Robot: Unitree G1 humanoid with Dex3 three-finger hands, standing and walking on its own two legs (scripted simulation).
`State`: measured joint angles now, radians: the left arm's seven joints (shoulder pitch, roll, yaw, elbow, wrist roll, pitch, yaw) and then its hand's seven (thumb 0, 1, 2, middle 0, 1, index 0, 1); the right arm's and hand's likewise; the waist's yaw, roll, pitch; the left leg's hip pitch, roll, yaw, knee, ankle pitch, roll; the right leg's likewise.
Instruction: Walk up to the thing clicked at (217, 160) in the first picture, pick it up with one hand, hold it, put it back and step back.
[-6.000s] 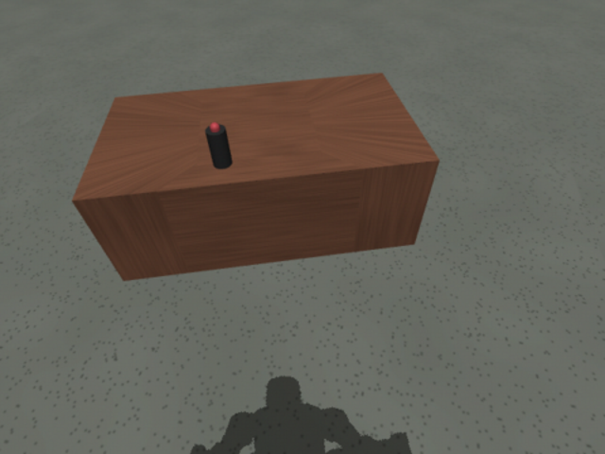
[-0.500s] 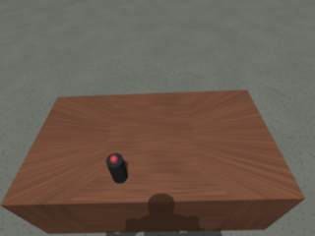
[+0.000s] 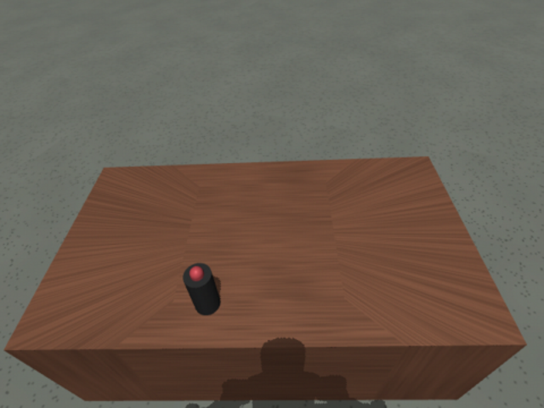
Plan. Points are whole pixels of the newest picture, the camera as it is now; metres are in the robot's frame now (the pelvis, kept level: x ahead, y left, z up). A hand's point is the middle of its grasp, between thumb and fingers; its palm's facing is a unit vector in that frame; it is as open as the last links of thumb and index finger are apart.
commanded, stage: stand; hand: left
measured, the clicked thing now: (201, 287) +0.49 +0.20 -0.25
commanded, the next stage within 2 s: go down in 1.30 s
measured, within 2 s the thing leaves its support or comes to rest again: neither
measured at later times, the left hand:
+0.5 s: hand out of the picture +0.08 +0.25 -0.15, palm faces -0.02 -0.94 -0.35, open 7.4 cm
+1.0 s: hand out of the picture +0.09 +0.25 -0.15, palm faces -0.01 -0.94 -0.35, open 7.4 cm
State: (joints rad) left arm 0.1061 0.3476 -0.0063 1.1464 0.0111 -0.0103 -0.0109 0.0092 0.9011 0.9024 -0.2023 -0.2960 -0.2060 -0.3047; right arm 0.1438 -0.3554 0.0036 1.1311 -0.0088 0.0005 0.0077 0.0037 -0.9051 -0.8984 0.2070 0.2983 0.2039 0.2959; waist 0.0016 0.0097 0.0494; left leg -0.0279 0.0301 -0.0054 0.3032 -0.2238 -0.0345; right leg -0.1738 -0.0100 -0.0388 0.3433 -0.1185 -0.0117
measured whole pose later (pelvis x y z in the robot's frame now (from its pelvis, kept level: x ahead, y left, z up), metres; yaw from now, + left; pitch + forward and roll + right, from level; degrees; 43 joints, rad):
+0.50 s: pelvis +0.00 +0.00 +0.00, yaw +0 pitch -3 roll +0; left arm 0.10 0.35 0.00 1.14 0.01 -0.01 -0.01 0.01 0.90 0.90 -0.20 -0.30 -0.21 -0.31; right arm 0.15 -0.35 0.01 1.12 -0.01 0.00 0.00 0.00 -0.91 -0.90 0.21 0.30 0.20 0.30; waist 0.00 0.01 0.05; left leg -0.03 0.04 -0.01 0.31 -0.23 -0.04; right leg -0.17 -0.01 -0.05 0.35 -0.13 -0.02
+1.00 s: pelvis +0.01 +0.00 +0.00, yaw +1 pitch -2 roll +0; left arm 0.09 0.35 0.00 1.14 0.01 -0.01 -0.01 0.01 0.90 0.90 -0.20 -0.30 -0.21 -0.31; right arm 0.14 -0.36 0.01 1.12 -0.01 0.00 0.00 0.00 -0.91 -0.90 0.21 0.30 0.20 0.30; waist 0.00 0.01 0.05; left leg -0.02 0.04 -0.02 0.30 -0.24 -0.04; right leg -0.17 -0.01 -0.05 0.35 -0.14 -0.01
